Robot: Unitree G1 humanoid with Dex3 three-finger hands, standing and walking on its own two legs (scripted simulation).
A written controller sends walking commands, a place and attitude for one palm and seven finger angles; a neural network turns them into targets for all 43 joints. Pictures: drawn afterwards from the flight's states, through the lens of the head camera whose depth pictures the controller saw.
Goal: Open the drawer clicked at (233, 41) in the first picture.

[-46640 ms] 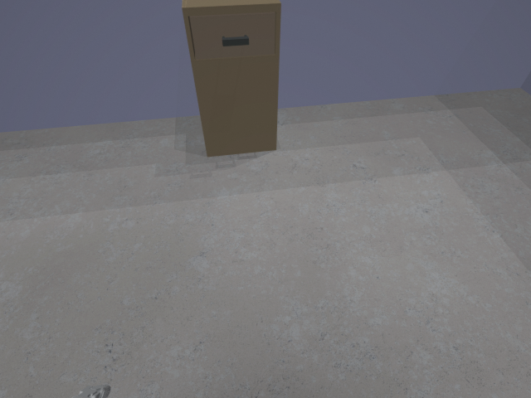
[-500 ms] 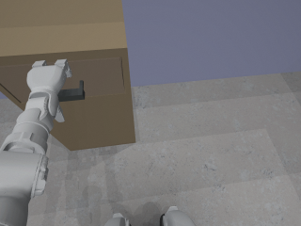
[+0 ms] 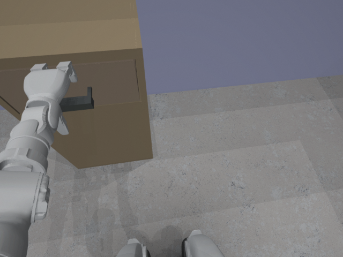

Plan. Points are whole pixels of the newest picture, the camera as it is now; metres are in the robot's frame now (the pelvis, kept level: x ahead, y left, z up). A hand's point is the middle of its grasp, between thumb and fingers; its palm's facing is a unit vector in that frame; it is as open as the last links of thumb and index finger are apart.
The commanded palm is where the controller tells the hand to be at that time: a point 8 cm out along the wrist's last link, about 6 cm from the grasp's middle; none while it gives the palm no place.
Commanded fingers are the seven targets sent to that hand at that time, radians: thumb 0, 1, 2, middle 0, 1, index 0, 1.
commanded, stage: re-aim the fingers above the handle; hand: left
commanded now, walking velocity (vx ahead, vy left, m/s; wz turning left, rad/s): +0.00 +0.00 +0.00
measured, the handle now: (71, 97) +0.55 +0.24 -0.04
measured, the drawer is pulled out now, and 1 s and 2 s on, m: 0.00 0.00 0.00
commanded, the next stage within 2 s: lower the fingers behind the handle in 0.70 s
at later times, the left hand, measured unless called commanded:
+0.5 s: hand (58, 98) +0.50 +0.24 +0.02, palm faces -0.06 -0.02 -1.00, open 13.6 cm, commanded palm +0.51 +0.26 +0.07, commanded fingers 0.00 -0.50 0.30 -0.30 -1.20 -0.30 -1.20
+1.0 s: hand (59, 99) +0.50 +0.24 +0.02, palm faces -0.04 -0.01 -1.00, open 13.6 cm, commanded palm +0.51 +0.26 +0.05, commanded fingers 0.00 -0.50 0.30 -0.30 -1.20 -0.30 -1.20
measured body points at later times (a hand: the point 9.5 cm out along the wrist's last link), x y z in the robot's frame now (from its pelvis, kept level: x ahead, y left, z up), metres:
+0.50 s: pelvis -0.01 +0.00 -0.01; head +0.12 +0.00 +0.43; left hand +0.50 +0.24 +0.07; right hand -0.02 -0.28 -0.13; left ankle -0.01 +0.10 -0.69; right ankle +0.02 -0.12 -0.69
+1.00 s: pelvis -0.03 +0.00 -0.02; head +0.11 +0.01 +0.41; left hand +0.50 +0.24 +0.07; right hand -0.04 -0.28 -0.13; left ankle -0.01 +0.10 -0.69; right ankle +0.02 -0.12 -0.69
